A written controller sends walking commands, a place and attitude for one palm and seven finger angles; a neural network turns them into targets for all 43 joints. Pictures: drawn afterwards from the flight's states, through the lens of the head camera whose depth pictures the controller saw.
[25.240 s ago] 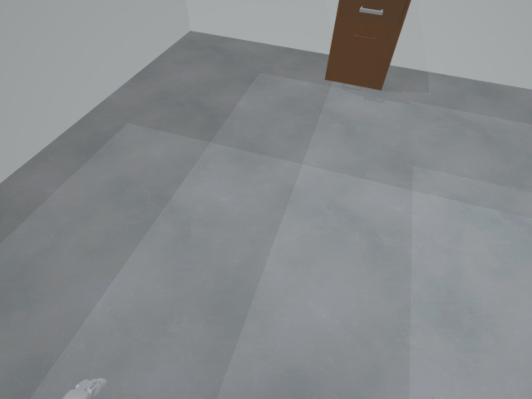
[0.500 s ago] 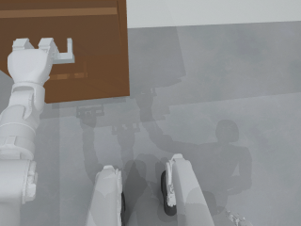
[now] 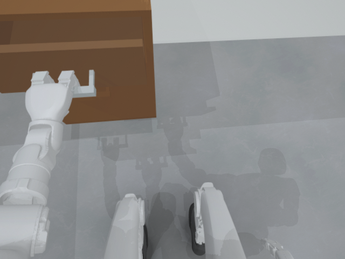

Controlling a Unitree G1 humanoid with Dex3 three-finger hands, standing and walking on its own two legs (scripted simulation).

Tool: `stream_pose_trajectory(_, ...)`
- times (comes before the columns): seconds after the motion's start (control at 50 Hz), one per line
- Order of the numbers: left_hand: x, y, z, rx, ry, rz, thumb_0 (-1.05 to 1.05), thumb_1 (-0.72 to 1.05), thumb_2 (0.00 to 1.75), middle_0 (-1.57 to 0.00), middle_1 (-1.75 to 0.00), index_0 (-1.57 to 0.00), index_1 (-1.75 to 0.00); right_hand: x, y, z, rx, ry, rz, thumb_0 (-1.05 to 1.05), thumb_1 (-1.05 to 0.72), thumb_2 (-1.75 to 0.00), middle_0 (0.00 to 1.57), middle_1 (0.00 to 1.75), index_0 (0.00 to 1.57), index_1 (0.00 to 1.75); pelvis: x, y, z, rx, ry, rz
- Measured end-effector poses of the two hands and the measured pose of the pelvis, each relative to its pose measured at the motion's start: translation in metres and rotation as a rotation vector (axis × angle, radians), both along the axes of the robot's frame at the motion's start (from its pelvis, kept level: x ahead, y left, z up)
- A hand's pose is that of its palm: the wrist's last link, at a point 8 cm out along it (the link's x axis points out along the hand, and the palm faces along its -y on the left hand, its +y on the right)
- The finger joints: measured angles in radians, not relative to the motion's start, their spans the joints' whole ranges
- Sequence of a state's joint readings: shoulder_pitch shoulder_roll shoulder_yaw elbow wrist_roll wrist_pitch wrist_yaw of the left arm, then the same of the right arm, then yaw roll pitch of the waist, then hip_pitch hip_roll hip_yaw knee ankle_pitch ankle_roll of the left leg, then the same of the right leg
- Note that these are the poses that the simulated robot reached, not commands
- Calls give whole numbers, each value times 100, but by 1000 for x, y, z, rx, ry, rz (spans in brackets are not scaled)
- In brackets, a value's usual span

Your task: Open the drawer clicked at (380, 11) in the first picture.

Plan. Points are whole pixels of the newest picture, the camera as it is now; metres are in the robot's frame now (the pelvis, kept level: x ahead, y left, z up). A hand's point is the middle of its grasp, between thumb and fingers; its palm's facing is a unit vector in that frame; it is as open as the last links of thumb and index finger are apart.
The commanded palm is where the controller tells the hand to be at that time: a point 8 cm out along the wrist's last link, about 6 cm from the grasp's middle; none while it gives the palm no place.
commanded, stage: pull the drawer open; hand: left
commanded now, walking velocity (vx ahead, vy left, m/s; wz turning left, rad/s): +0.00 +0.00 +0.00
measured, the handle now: (63, 84) +0.51 +0.25 -0.04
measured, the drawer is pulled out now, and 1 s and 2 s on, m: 0.08 0.14 0.21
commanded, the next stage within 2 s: none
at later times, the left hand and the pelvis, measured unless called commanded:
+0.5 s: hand (61, 124) +0.42 +0.25 -0.07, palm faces -0.01 -0.04 -1.00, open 5.2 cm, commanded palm +0.39 +0.26 -0.02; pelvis +0.00 +0.00 +0.00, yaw +1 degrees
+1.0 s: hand (61, 132) +0.40 +0.25 -0.06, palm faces -0.02 -0.04 -1.00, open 5.2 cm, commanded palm +0.36 +0.25 -0.02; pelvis +0.00 +0.00 +0.01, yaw +1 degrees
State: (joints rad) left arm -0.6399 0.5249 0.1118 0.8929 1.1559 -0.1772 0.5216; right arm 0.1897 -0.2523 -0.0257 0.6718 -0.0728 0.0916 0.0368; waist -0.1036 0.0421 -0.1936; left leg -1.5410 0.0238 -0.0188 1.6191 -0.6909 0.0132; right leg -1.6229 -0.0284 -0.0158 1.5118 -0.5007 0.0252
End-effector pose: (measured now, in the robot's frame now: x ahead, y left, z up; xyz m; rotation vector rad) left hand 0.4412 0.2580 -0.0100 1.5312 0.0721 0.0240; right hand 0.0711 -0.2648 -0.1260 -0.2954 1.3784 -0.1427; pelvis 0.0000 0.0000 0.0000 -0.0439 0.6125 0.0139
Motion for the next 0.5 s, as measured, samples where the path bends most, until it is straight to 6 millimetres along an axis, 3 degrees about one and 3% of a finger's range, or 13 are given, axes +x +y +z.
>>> stream_pose_trajectory(0.5, -41, -4, -1, 4, -18, 10, 1, 80, 85, -35, -135, -41, -135, 22, 0, -3, 26, -78, 32, 1, -90, -90, 20, 30, 20, 30, -4, -4, 2, 17, -26, 1)
